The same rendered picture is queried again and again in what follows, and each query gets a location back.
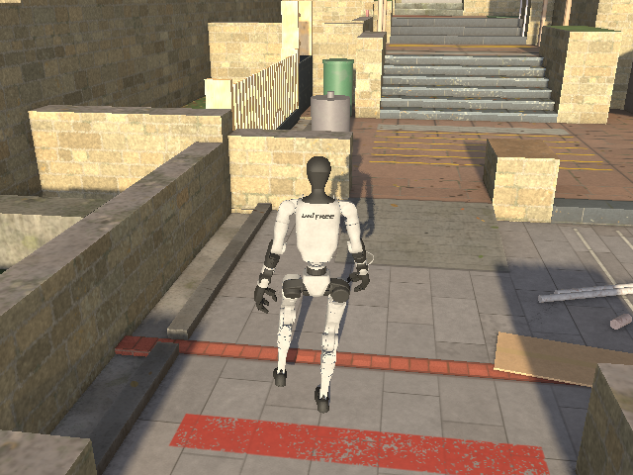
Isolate right robot forearm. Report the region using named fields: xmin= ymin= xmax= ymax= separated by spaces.
xmin=352 ymin=238 xmax=369 ymax=275

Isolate robot left upper arm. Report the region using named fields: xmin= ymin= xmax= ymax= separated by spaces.
xmin=271 ymin=199 xmax=298 ymax=254

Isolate robot right foot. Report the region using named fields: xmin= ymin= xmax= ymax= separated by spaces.
xmin=315 ymin=387 xmax=329 ymax=414

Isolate robot right upper arm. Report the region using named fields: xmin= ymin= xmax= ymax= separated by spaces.
xmin=338 ymin=199 xmax=363 ymax=253

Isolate right robot hand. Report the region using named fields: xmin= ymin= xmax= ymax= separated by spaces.
xmin=347 ymin=272 xmax=370 ymax=292

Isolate left robot forearm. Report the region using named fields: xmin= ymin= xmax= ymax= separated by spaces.
xmin=257 ymin=239 xmax=280 ymax=288

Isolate left robot hand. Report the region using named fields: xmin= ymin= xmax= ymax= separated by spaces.
xmin=254 ymin=285 xmax=277 ymax=314

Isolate robot torso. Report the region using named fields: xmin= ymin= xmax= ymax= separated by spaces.
xmin=295 ymin=194 xmax=341 ymax=297

